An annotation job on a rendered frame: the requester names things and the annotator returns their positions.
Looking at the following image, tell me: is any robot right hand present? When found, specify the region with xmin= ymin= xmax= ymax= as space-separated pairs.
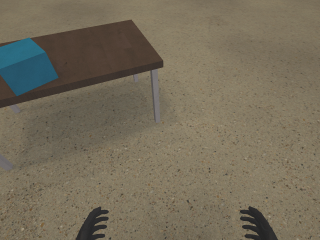
xmin=240 ymin=206 xmax=278 ymax=240

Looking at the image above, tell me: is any carton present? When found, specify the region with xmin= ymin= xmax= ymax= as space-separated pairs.
xmin=0 ymin=38 xmax=59 ymax=96

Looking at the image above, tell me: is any table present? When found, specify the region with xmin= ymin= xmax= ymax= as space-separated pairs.
xmin=0 ymin=19 xmax=164 ymax=171

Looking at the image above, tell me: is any robot left hand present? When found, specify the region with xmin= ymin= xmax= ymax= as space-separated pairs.
xmin=76 ymin=206 xmax=109 ymax=240

